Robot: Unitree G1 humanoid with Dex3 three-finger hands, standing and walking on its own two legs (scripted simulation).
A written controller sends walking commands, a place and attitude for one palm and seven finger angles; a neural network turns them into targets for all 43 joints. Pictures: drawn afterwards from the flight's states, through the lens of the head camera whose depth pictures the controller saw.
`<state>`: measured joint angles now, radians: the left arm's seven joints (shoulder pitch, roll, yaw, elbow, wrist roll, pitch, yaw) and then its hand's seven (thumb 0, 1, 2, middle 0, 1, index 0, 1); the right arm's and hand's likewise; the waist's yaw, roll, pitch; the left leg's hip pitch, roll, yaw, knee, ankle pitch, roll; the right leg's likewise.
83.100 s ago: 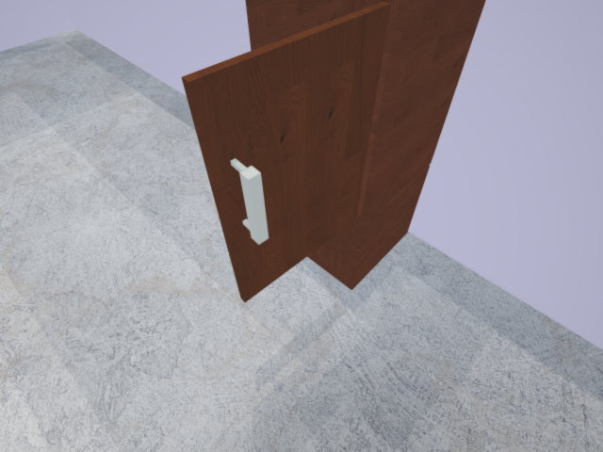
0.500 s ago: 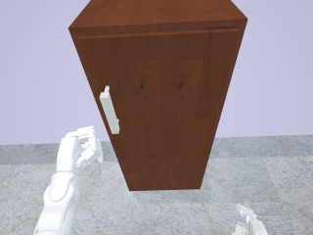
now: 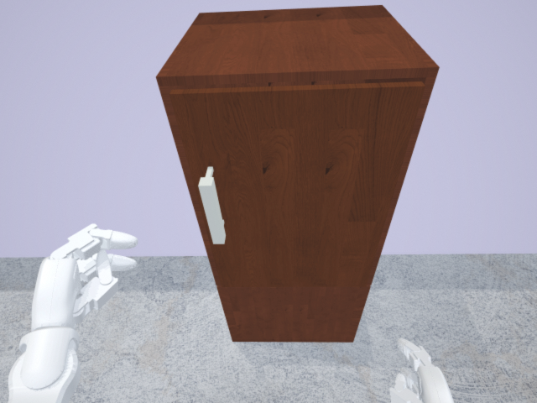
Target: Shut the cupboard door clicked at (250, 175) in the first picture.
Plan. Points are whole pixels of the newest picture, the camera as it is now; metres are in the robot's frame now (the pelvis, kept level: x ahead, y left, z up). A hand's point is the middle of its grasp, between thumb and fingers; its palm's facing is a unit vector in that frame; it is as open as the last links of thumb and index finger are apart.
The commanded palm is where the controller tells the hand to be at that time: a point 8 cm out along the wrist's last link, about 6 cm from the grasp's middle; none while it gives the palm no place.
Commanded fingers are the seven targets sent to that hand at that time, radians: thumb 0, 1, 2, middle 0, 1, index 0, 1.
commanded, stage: draw the hand back to the body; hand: left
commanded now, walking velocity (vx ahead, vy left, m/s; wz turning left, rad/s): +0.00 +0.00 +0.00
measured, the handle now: (214, 206) +0.49 +0.18 +0.01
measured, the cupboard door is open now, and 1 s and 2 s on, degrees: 0 0 0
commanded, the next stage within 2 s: step back with the hand held close in 0.64 s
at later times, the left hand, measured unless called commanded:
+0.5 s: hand (55, 283) +0.20 +0.28 +0.16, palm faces +0.48 -0.78 -0.39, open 7.3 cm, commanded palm +0.15 +0.31 +0.18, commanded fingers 0.00 0.90 0.90 -0.20 -0.30 -0.20 -0.30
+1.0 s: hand (58, 285) +0.20 +0.27 +0.16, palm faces +0.41 -0.77 -0.49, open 7.4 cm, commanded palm +0.14 +0.31 +0.18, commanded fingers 0.00 0.90 0.90 -0.20 -0.30 -0.20 -0.30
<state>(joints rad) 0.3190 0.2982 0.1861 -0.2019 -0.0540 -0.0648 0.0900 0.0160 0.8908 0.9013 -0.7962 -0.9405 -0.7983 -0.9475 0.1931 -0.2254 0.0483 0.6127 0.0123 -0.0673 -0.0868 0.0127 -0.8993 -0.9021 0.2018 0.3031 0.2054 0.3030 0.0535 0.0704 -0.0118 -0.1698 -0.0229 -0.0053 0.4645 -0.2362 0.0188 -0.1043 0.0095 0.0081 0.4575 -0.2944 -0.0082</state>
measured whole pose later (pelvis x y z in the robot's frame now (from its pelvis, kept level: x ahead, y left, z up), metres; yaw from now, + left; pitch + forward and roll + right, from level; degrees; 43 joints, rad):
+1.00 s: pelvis +0.00 +0.01 +0.00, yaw +0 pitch +1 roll -1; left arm 0.52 0.38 0.37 -0.39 -0.06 -0.13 0.11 0.01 0.89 0.90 -0.21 -0.30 -0.21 -0.30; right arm 0.18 -0.26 -0.01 0.60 0.01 0.00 -0.08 0.01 -0.90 -0.90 0.20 0.30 0.21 0.30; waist 0.02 0.09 -0.03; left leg -0.26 -0.02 -0.01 0.49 -0.24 0.03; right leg -0.17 0.02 0.00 0.43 -0.27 0.00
